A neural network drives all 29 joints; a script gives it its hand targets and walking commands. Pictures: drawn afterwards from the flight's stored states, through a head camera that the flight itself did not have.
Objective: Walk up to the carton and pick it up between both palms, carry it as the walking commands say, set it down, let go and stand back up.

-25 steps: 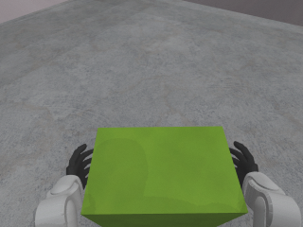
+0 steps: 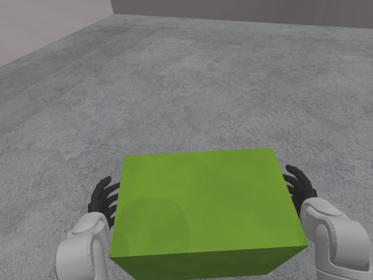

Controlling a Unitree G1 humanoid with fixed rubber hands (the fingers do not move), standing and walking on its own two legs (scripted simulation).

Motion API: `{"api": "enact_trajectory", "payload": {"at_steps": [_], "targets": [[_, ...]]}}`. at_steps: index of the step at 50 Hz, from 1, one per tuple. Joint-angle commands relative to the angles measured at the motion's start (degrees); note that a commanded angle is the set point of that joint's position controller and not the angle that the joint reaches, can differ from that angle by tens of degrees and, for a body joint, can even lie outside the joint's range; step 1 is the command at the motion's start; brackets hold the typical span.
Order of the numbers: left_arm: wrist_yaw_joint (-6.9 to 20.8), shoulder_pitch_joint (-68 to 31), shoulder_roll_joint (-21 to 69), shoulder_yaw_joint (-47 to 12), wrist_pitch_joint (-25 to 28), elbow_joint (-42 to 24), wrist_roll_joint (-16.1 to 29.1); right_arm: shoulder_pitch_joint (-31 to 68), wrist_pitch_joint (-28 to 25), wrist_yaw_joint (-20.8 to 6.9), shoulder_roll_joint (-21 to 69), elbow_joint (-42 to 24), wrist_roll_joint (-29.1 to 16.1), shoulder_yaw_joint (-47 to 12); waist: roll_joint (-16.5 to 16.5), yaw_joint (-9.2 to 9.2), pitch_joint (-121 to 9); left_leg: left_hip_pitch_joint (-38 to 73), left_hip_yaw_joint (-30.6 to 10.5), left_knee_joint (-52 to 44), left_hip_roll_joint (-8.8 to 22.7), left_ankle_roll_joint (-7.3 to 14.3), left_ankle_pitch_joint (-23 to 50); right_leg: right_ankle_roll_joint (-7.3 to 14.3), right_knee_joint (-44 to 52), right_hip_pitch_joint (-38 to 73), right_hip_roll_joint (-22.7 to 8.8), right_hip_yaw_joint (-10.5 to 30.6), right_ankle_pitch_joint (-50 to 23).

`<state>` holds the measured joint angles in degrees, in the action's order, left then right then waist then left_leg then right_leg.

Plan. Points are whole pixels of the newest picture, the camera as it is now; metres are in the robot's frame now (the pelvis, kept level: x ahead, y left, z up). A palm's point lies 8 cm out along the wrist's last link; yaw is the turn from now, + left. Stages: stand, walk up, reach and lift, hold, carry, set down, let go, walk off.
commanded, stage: carry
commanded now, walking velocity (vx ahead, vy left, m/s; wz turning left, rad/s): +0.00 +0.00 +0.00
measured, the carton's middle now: (201, 220) +0.26 -0.02 +0.02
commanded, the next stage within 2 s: none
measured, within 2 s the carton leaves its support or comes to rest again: neither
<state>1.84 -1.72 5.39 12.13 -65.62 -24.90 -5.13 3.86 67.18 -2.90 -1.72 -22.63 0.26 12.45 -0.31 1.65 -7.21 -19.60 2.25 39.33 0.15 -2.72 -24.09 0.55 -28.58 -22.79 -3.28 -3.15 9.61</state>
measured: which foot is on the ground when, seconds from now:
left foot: up 0.00-0.02, down 0.04-1.00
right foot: down 0.00-1.00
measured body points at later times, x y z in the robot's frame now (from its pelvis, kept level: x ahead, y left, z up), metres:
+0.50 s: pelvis -0.09 +0.00 -0.01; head -0.11 -0.01 +0.44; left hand +0.16 +0.20 +0.07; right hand +0.18 -0.19 +0.06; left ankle -0.06 +0.13 -0.74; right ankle +0.04 -0.11 -0.73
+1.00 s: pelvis -0.08 -0.01 -0.01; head -0.11 -0.02 +0.44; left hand +0.17 +0.18 +0.07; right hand +0.18 -0.21 +0.06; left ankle -0.07 +0.11 -0.74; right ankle +0.00 -0.12 -0.74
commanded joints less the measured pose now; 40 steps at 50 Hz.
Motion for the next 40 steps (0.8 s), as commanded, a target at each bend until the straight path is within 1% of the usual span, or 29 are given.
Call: {"api": "enact_trajectory", "payload": {"at_steps": [1,2,3,4,6,7,8,10,11,13,15,17,18,20,22,25,26,27,28,30,31,32,33,34,36,37,38,39,40], "targets": [[10.4,-18.07,36.08,-40.83,-1.93,-3.14,18.28,20.08,0.72,-9.99,43.18,-3.99,-17.92,-42.54,9.81,-2.0,-10.35,7.78,0.86,-22.96,0.79,1.19,9.03,2.73,5.79,10.21,-9.45,11.13,-2.68],[10.44,-18.03,36.68,-41.52,-1.66,-3.33,18.7,20.38,0.46,-10.22,43.08,-4.48,-17.97,-42.09,5.7,-2.52,-11.84,13.74,-4.72,-24.15,6.1,1.33,9.13,0.18,2.64,5.94,-8.02,9.72,-2.53],[10.75,-19.06,37.76,-41.46,-1.71,-3.83,19.17,20.07,-0.28,-10.67,43.28,-4.12,-16.9,-42.17,-4.2,-2.86,-11.22,14.6,-11.83,-18.58,14.02,4.13,18.42,-3.1,1.19,0.65,-4.71,4.6,-2.87],[11.07,-24.82,39.04,-43.19,-1.19,-5.96,20.63,22.48,-0.93,-10.68,43.79,-5.13,-16.74,-42.35,-5.83,-2.1,-7.71,5.42,-9.58,-18.83,14.38,5.61,18.17,-3.27,0.87,3.24,-3.79,2.12,1.04],[11.55,-29.37,39.78,-45.15,-1.24,-6.5,22.83,23.6,-0.91,-10.16,43.83,-6.12,-16.23,-41.29,-5.7,-1.85,-4.78,-4.22,-8.53,-23.03,12.03,5.02,-0.93,-2.61,-1.4,7.63,-2.38,0.51,2.49],[11.74,-29.83,39.53,-45.45,-1.37,-6.57,23.48,23.42,-0.86,-9.83,43.51,-6.21,-15.68,-40.65,-7.73,-1.87,-3.82,-7.81,-8.72,-24.91,11.5,5.03,-8.98,-2.36,-2.94,8.66,-1.56,-0.26,3.48],[11.87,-29.74,39.03,-45.41,-1.49,-6.12,23.78,23.76,-0.79,-9.55,42.98,-6.29,-15.22,-40.26,-9.39,-1.99,-3.22,-10.4,-8.53,-25.79,11.09,4.94,-12.61,-2.24,-4.63,9.23,-0.96,-0.85,3.84],[12.02,-28.75,38.4,-44.98,-1.7,-4.63,23.58,23.4,-0.58,-9.2,42.37,-5.33,-14.1,-39.51,-10.32,-2.11,-3.41,-12.05,-7.61,-25.67,10.74,4.83,-14.64,-2.14,-7.33,9.34,0.08,-2.0,4.63],[12.08,-28.22,38.28,-44.59,-1.72,-3.83,23.3,23.49,-0.51,-9.13,42.26,-4.97,-13.76,-39.46,-9.91,-2.25,-3.49,-12.12,-6.69,-24.69,10.64,4.66,-15.16,-2.01,-7.48,8.97,0.18,-1.99,5.33],[12.24,-28.14,38.01,-43.87,-1.64,-2.95,23.24,24.37,-0.41,-9.01,42.15,-4.67,-13.77,-39.61,-6.56,-2.45,-3.1,-12.63,-5.02,-21.43,9.39,3.89,-15.58,-1.76,-4.64,8.25,-0.16,-0.97,7.05],[12.29,-28.24,37.88,-42.94,-1.6,-2.03,23.05,25.16,-0.28,-9.02,42.4,-4.56,-14.31,-40.09,-1.08,-2.14,-1.88,-10.54,-2.78,-16.84,6.74,2.93,-14.8,-1.36,2.58,3.34,-2.25,3.55,14.43],[12.4,-27.62,38.18,-42.7,-1.58,-2.24,23.26,25.68,-0.38,-8.95,43.56,-5.33,-15.25,-41.26,4.77,-1.6,-3.08,-3.77,-1.3,-12.19,3.73,2.56,-7.45,-1.04,9.68,-2.88,-5.19,8.81,23.51],[12.45,-27.27,38.33,-42.73,-1.54,-2.96,23.49,25.88,-0.47,-8.85,44.28,-5.93,-15.7,-41.75,7.36,-1.49,-4.85,-0.11,0.18,-9.63,2.14,2.76,-3.82,-1.22,11.9,-4.13,-5.45,9.07,24.39],[12.5,-26.41,38.58,-42.71,-1.58,-3.85,23.55,25.74,-0.54,-8.7,45.14,-6.65,-16.17,-42.17,9.43,-1.3,-8.14,3.62,2.12,-6.55,0.05,3.5,-0.05,-1.61,13.59,-3.52,-5.42,8.06,23.3],[12.39,-25.82,38.59,-42.57,-1.58,-4.25,23.14,25.52,-0.52,-8.82,45.1,-6.63,-16.45,-42.15,7.85,-1.21,-8.86,2.83,1.62,-8.95,0.03,4.28,-1.23,-1.93,11.67,-1.87,-4.34,5.64,22.32],[12.16,-26.15,38.36,-42.32,-1.45,-4.18,22.18,26.11,-0.56,-9.29,44.81,-5.46,-16.78,-41.96,-0.18,-1.48,-7.9,-5.65,-5.08,-19.42,5.34,5.3,-10.24,-2.19,1.21,4.37,-0.4,0.25,14.25],[12.09,-26.04,38.61,-42.28,-1.38,-3.76,21.82,26.92,-0.59,-9.44,44.59,-5.14,-16.8,-41.89,-4.06,-1.92,-8.35,-9.95,-7.06,-22.05,7.62,5.21,-12.68,-1.73,-4.15,8.87,0.91,-1.36,9.84],[11.96,-26.03,38.7,-41.97,-1.3,-3.21,21.34,27.63,-0.5,-9.6,44.36,-4.67,-16.67,-41.7,-7.06,-2.44,-8.67,-13.73,-6.77,-22.93,8.68,4.78,-13.52,-1.08,-8.79,12.73,1.68,-2.28,6.73],[11.82,-26.13,38.59,-41.48,-1.28,-2.49,20.73,27.8,-0.34,-9.8,44.16,-3.97,-16.44,-41.45,-7.56,-2.7,-8.39,-16.05,-5.28,-22.15,8.61,4.14,-14.55,-0.56,-10.2,14.24,1.6,-1.84,6.36],[11.7,-26.6,38.55,-40.57,-1.35,-0.84,19.75,27.61,-0.11,-10.2,43.82,-2.45,-16.02,-41.17,-4.17,-2.68,-5.97,-17.7,-2.46,-17.72,6.96,2.94,-16.5,-0.04,-5.38,12.25,-0.15,1.22,10.17],[11.68,-27.38,38.57,-40.39,-1.39,-0.47,19.52,27.3,-0.04,-10.32,44.15,-2.16,-16.04,-41.29,0.41,-2.16,-4.2,-15.35,-0.95,-14.03,4.86,2.46,-14.92,0.22,1.82,7.09,-2.89,5.87,17.16],[11.73,-27.46,38.72,-40.52,-1.47,-0.25,19.77,27.64,-0.1,-10.27,44.69,-2.67,-16.38,-41.77,5.24,-1.72,-3.54,-10.45,0.39,-9.06,2.13,2.15,-8.66,0.43,8.47,0.91,-5.93,11.21,25.38],[11.78,-27.07,38.99,-41.07,-1.46,-0.91,20.3,27.76,-0.2,-10.08,45.41,-3.49,-16.87,-42.34,10.66,-1.64,-5.14,-3.31,2.63,-2.02,-0.45,2.36,-3.34,0.19,14.37,-4.13,-7.96,13.72,29.93],[11.86,-27.15,39.21,-41.74,-1.48,-1.87,20.88,27.77,-0.28,-9.79,46.27,-4.41,-17.17,-42.77,13.65,-1.35,-7.67,2.12,3.1,3.5,-1.53,2.95,-1.11,-0.46,18.35,-6.61,-9.08,13.99,30.63],[11.89,-27.94,39.28,-42.72,-1.63,-4.18,22.19,27.73,-0.28,-9.37,46.77,-6.27,-17.66,-43.05,13.73,-0.57,-9.43,6.06,4.63,1.17,-2.57,4.68,-0.35,-1.56,17.72,-6.56,-8.05,8.95,27.32],[11.85,-28.1,39.01,-42.84,-1.74,-5.07,22.38,27.38,-0.17,-9.22,46.48,-6.69,-17.82,-42.75,11.89,-0.42,-9.01,6.25,4.91,-4.87,-2.8,5.44,-0.34,-2.18,14.64,-4.71,-6.42,6.4,24.64],[11.91,-27.46,38.6,-42.53,-1.93,-4.89,22.15,26.65,-0.14,-9.07,45.85,-6.18,-17.41,-42.27,6.73,-0.55,-8.34,4.75,1.52,-11.59,-1.19,6.32,-2.66,-3.56,10.37,-3.2,-3.81,3.37,23.02],[12.04,-28.16,38.5,-42.64,-1.99,-5.02,22.13,25.58,-0.28,-9.01,45.74,-5.28,-16.85,-41.84,-1.76,-0.33,-6.99,-0.67,-8.18,-20.74,4.96,7.95,-12.68,-4.79,1.87,-1.28,-0.48,-0.78,19.23],[12.18,-27.99,38.76,-42.96,-1.85,-5.12,22.24,26.88,-0.42,-9.11,45.52,-5.25,-17.07,-41.65,-9.59,-1.09,-7.47,-8.06,-16.78,-26.04,12.0,9.06,-17.44,-3.1,-11.29,4.43,1.91,-2.34,10.38]]}}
